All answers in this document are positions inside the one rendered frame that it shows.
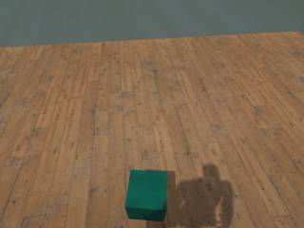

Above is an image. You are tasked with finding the carton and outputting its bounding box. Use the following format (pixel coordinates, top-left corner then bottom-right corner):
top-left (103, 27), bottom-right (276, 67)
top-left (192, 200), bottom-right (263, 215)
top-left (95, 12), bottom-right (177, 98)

top-left (124, 169), bottom-right (167, 221)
